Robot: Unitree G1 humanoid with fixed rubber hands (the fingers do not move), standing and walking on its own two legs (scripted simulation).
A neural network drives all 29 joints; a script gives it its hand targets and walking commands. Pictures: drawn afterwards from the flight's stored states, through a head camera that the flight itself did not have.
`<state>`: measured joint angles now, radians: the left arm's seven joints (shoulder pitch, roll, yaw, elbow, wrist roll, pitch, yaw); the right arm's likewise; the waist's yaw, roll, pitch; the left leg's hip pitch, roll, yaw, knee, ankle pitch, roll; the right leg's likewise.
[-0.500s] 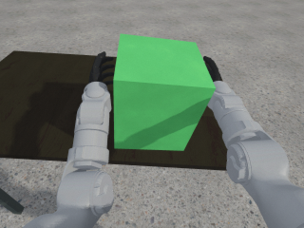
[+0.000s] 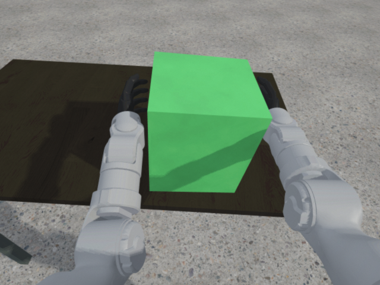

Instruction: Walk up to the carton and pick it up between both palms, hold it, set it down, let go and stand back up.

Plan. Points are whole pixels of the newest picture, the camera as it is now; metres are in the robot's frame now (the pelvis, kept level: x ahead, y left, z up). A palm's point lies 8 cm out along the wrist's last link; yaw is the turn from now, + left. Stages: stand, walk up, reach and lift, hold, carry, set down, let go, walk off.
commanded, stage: set down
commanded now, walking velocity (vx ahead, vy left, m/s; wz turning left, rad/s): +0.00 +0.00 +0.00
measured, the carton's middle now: (197, 126) +0.43 +0.01 +0.12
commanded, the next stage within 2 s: none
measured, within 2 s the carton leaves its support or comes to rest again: rests again in 0.72 s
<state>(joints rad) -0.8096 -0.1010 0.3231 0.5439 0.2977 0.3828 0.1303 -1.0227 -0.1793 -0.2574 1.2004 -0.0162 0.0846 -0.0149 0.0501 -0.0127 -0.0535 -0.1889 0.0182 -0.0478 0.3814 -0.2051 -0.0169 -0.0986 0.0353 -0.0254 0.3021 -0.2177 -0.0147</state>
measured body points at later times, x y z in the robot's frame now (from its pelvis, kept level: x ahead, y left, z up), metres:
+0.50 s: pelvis -0.01 +0.00 +0.00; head -0.03 +0.01 +0.45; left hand +0.39 +0.16 +0.17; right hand +0.43 -0.14 +0.16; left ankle +0.00 +0.13 -0.75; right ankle -0.04 -0.10 -0.75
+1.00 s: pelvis -0.01 +0.00 +0.00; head -0.01 +0.01 +0.45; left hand +0.39 +0.16 +0.14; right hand +0.44 -0.14 +0.14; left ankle +0.00 +0.13 -0.75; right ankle -0.04 -0.10 -0.75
